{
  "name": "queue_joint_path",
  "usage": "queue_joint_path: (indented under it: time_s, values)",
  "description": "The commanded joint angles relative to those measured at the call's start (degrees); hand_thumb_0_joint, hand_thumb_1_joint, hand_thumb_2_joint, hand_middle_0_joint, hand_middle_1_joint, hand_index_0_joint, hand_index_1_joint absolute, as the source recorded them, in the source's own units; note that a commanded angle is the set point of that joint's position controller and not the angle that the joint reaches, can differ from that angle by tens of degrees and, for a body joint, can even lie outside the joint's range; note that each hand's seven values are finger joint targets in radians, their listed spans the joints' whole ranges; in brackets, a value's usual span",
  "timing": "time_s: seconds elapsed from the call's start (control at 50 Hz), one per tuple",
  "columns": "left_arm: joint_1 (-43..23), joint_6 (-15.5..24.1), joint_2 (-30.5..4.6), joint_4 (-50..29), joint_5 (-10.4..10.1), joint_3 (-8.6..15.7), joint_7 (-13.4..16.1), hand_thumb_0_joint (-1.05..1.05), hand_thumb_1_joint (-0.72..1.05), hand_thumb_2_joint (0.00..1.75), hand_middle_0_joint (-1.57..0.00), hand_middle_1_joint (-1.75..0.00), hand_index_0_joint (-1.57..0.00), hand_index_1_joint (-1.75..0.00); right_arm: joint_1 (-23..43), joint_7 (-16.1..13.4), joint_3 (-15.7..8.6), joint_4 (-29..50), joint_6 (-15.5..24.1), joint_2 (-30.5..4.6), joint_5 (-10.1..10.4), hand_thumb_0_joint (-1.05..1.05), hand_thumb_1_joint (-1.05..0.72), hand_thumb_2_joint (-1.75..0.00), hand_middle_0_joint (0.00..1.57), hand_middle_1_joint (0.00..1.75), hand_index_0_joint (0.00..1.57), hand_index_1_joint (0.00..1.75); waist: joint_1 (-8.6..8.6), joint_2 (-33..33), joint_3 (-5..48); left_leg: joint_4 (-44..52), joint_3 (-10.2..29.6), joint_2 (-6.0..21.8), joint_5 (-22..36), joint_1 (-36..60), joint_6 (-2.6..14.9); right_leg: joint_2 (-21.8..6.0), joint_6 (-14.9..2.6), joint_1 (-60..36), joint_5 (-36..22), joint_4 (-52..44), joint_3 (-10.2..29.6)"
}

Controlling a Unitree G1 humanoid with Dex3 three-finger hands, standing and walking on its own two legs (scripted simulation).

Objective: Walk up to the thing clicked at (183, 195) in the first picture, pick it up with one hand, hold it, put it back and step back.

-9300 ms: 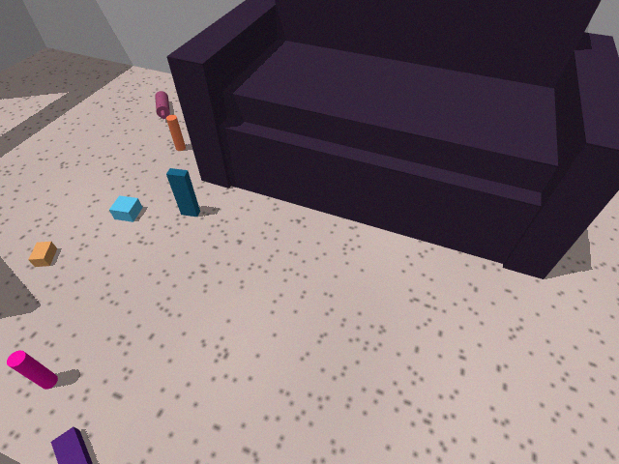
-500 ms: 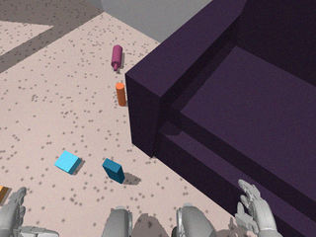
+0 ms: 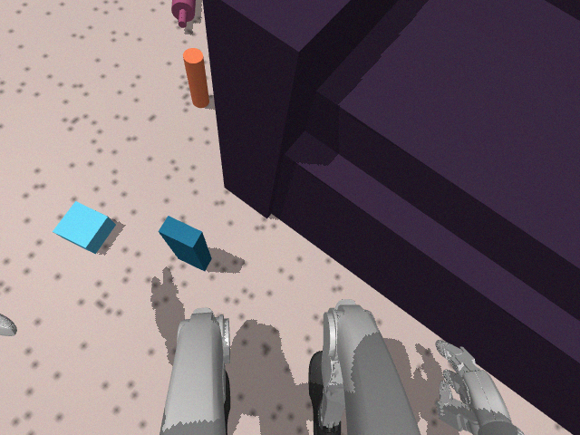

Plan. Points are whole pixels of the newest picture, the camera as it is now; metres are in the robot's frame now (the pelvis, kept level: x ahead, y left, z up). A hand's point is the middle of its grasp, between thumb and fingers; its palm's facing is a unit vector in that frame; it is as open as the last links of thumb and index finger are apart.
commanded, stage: go down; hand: left
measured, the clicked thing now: (188, 247) +0.45 +0.18 -0.41
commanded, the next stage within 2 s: approach in 1.20 s
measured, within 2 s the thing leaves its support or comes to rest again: neither
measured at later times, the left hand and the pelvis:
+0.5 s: hand (0, 242) +0.37 +0.38 -0.09, palm faces +0.11 -0.99 -0.11, open 17.4 cm; pelvis -0.02 +0.00 -0.08, yaw -1 degrees
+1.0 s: hand (7, 238) +0.38 +0.38 -0.11, palm faces +0.11 -0.99 -0.09, open 17.3 cm; pelvis -0.03 +0.00 -0.12, yaw -2 degrees
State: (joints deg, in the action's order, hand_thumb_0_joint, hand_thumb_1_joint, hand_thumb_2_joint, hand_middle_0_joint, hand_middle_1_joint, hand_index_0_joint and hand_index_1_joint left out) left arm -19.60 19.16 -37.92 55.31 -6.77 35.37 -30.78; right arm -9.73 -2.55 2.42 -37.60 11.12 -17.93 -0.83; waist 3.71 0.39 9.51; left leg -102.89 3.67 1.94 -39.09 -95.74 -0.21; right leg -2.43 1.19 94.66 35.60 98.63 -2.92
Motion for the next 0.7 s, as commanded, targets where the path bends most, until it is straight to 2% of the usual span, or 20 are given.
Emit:
queue_joint_path:
  time_s: [0.0,0.02,0.06,0.08,0.1,0.12,0.14,0.16,0.2,0.26,0.3,0.4,0.44,0.46,0.52,0.56,0.68]
  values:
    - [-13.4,4.9,-23.3,-8.7,-1.9,6.0,-2.2,0.0,-0.54,0.09,-0.05,-0.09,-0.05,-0.09,-4.9,-0.9,-4.4,4.2,1.6,-12.6,0.2,0.0,-0.88,-0.9,0.2,0.3,0.2,0.3,-1.19,-12.7,30.6,14.0,2.2,-0.5,11.2,22.0,0.66,1.5,-3.52,-8.7,-7.4,-6.0,-0.4]
    - [-14.5,4.8,-23.4,-8.2,-2.0,5.6,-2.5,0.0,-0.54,0.09,-0.05,-0.09,-0.05,-0.09,-5.0,-1.0,-4.4,4.2,1.5,-12.5,0.3,0.0,-0.88,-0.9,0.2,0.3,0.2,0.3,-1.08,-11.6,30.7,13.7,1.8,-0.7,8.3,20.1,0.85,1.6,-3.34,-9.3,-5.7,-6.4,-0.2]
    - [-13.1,4.6,-26.0,-6.1,-2.3,7.9,-2.9,0.0,-0.53,0.09,-0.05,-0.09,-0.05,-0.09,-4.8,-0.9,-3.9,4.1,1.2,-12.7,0.2,0.0,-0.88,-0.9,0.2,0.3,0.2,0.3,-2.04,-10.5,30.9,12.2,1.1,-0.9,7.8,17.1,0.99,1.6,-3.24,-10.2,-5.4,-5.6,0.0]
    - [-13.4,4.5,-24.9,-5.8,-2.6,7.0,-3.5,0.0,-0.54,0.09,-0.05,-0.09,-0.05,-0.08,-4.3,-0.9,-3.7,4.1,1.2,-12.8,0.2,0.0,-0.89,-0.9,0.2,0.3,0.2,0.3,-1.6,-10.7,30.6,11.5,1.1,-0.9,8.3,16.7,1.03,1.6,-3.31,-9.0,-5.8,-4.8,-0.2]
    - [-14.7,4.4,-27.2,-7.2,-2.6,8.5,-3.6,0.0,-0.53,0.09,-0.05,-0.09,-0.05,-0.09,-5.2,-0.8,-3.6,3.8,1.1,-13.1,0.2,0.0,-0.89,-0.9,0.2,0.3,0.2,0.3,-1.95,-11.6,32.5,10.6,1.0,-0.9,10.1,16.8,0.97,1.5,-3.35,-9.4,-6.9,-3.8,-0.2]
    - [-14.4,4.2,-27.7,-6.3,-2.5,8.5,-3.9,0.0,-0.53,0.08,-0.05,-0.08,-0.05,-0.08,-4.7,-0.9,-3.5,3.8,0.9,-13.2,0.2,0.0,-0.89,-0.9,0.2,0.3,0.2,0.3,-2.29,-11.8,32.1,10.3,1.0,-0.9,10.1,16.6,1.02,1.5,-3.39,-8.3,-6.7,-3.5,-0.2]
    - [-16.4,4.1,-27.7,-7.3,-2.7,8.3,-4.4,0.0,-0.54,0.08,-0.05,-0.09,-0.05,-0.08,-5.0,-0.8,-3.3,3.6,0.9,-13.3,0.3,0.0,-0.9,-0.9,0.2,0.3,0.2,0.3,-1.6,-12.8,32.7,9.5,1.3,-0.8,11.1,17.5,0.96,1.5,-3.47,-7.2,-7.3,-2.5,-0.4]
    - [-15.2,3.8,-28.2,-5.3,-2.8,9.1,-4.5,0.0,-0.51,0.08,-0.05,-0.08,-0.05,-0.07,-5.2,-0.7,-3.1,3.4,0.8,-13.5,0.2,0.0,-0.89,-0.9,0.2,0.3,0.2,0.3,-1.92,-12.0,32.5,8.9,1.4,-0.8,12.4,17.0,0.96,1.5,-3.44,-7.2,-8.0,-1.8,-0.6]
    - [-16.1,3.7,-29.0,-4.9,-2.8,9.5,-4.9,0.0,-0.55,0.09,-0.04,-0.08,-0.04,-0.08,-5.1,-0.6,-3.1,3.5,0.7,-13.4,0.3,0.0,-0.9,-0.9,0.2,0.3,0.2,0.3,-1.56,-11.1,31.7,7.3,0.9,-1.0,11.4,13.5,1.19,1.5,-3.47,-6.4,-7.3,-1.1,-0.6]
    - [-18.8,4.0,-30.1,-5.7,-3.2,9.7,-5.8,0.0,-0.53,0.09,-0.04,-0.08,-0.04,-0.08,-5.0,-0.7,-2.9,3.3,0.8,-13.6,0.1,0.0,-0.9,-0.9,0.2,0.3,0.2,0.3,-1.05,-11.4,32.5,5.7,0.6,-1.0,10.1,12.2,1.29,1.6,-3.41,-6.0,-6.6,0.0,-0.6]
    - [-20.2,4.1,-30.2,-5.0,-3.4,9.4,-6.4,0.0,-0.52,0.09,-0.04,-0.08,-0.04,-0.08,-4.8,-0.6,-2.9,3.2,0.9,-14.0,0.2,0.0,-0.9,-0.9,0.2,0.3,0.2,0.3,-0.56,-11.9,30.2,5.4,1.0,-0.8,7.3,10.5,1.25,1.6,-3.45,-3.2,-4.9,1.2,-0.9]
    - [-21.5,4.2,-32.2,-4.5,-3.9,10.6,-7.7,0.0,-0.53,0.09,-0.05,-0.08,-0.04,-0.08,-5.8,-0.5,-2.2,2.5,0.9,-14.1,-0.3,0.0,-0.91,-0.9,0.2,0.3,0.2,0.3,-0.5,-11.5,33.7,1.3,-0.4,-1.3,12.7,9.2,1.44,1.6,-3.25,-5.3,-8.4,2.8,-0.7]
    - [-21.8,4.0,-32.5,-4.6,-3.7,10.5,-8.1,0.0,-0.53,0.09,-0.04,-0.08,-0.04,-0.08,-5.4,-0.5,-2.2,2.3,0.9,-14.6,-0.3,0.0,-0.91,-0.9,0.2,0.3,0.2,0.3,-0.74,-12.9,33.7,1.2,0.4,-1.0,12.5,10.7,1.22,1.5,-3.49,-2.4,-8.0,4.2,-1.2]
    - [-23.3,4.0,-33.1,-4.7,-3.6,10.3,-8.2,0.0,-0.51,0.09,-0.04,-0.08,-0.04,-0.08,-5.7,-0.6,-2.4,2.1,0.8,-14.7,-0.3,0.0,-0.91,-0.9,0.2,0.3,0.2,0.3,-0.33,-12.7,33.0,1.1,0.2,-1.0,10.9,9.7,1.24,1.6,-3.39,-2.0,-6.9,4.1,-1.1]
    - [-23.8,3.9,-34.2,-4.8,-3.5,11.2,-8.3,0.0,-0.54,0.09,-0.04,-0.09,-0.04,-0.08,-5.9,-0.6,-2.3,1.7,0.7,-15.0,-0.4,0.0,-0.91,-0.9,0.2,0.3,0.2,0.3,-0.62,-14.5,33.0,0.6,0.6,-1.0,9.8,9.1,1.0,1.5,-3.44,-1.0,-6.5,5.9,-1.5]
    - [-23.4,3.8,-34.5,-4.4,-3.7,11.6,-8.3,0.0,-0.54,0.09,-0.04,-0.09,-0.04,-0.08,-5.9,-0.5,-2.1,2.0,0.7,-15.1,-0.4,0.0,-0.91,-0.9,0.2,0.3,0.2,0.3,-0.5,-12.3,33.9,-0.5,0.3,-1.2,10.3,7.7,1.3,1.5,-3.33,-1.5,-6.8,6.0,-1.6]
    - [-25.8,3.8,-35.6,-4.8,-3.4,11.8,-8.7,0.0,-0.52,0.09,-0.04,-0.09,-0.04,-0.08,-5.5,-0.4,-1.9,1.9,0.3,-15.6,-0.4,0.0,-0.91,-0.9,0.2,0.3,0.2,0.3,-0.42,-14.9,32.5,-0.8,1.3,-1.0,9.7,7.9,0.99,1.4,-3.57,2.7,-6.5,8.8,-2.1]
